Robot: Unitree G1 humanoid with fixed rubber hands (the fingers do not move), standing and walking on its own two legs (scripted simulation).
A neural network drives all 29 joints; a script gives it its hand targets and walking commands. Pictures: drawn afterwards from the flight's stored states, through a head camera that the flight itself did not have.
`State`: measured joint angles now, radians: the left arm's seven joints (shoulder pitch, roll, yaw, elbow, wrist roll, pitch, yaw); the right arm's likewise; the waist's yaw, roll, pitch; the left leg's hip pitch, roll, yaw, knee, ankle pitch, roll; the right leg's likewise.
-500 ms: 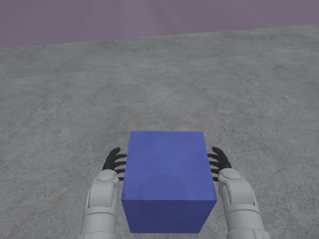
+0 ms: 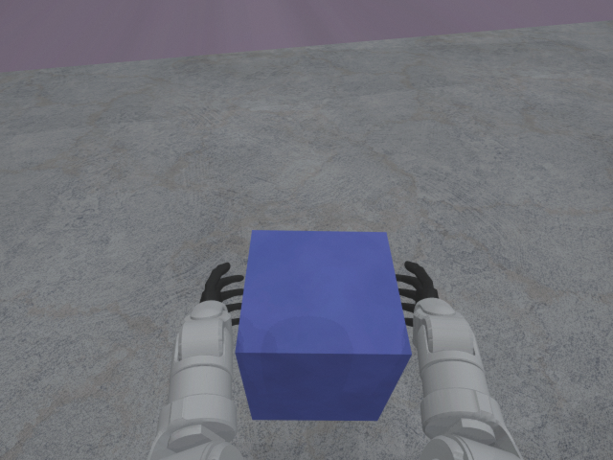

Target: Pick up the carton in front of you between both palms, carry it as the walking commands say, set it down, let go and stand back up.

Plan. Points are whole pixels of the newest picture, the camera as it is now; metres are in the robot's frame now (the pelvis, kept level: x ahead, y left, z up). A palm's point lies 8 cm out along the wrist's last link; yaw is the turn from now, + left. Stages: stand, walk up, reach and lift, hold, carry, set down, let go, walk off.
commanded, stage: set down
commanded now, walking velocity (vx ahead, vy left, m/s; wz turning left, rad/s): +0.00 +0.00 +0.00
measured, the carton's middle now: (317, 329) +0.34 +0.00 -0.06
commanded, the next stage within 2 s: none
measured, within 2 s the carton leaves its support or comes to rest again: rests again in 1.92 s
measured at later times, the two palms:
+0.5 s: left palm (239, 344) +0.38 +0.14 -0.17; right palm (396, 344) +0.38 -0.16 -0.17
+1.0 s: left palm (249, 357) +0.43 +0.14 -0.32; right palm (380, 356) +0.43 -0.15 -0.32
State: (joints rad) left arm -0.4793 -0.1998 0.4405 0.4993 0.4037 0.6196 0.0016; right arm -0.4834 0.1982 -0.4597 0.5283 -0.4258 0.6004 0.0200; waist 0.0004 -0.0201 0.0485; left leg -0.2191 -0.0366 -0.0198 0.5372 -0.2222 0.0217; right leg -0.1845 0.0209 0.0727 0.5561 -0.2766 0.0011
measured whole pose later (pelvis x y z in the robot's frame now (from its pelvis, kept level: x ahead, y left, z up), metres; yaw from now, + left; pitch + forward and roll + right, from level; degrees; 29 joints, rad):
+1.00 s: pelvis -0.05 +0.00 -0.23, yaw -1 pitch +46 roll -2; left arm -0.99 -0.01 0.42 0.65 0.22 0.29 0.08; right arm -0.98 0.02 -0.46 0.66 -0.17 0.28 -0.08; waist 0.00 -0.01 -0.14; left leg -1.93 -0.10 -0.09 1.59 -0.46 -0.03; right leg -1.87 0.12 0.06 1.60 -0.53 0.05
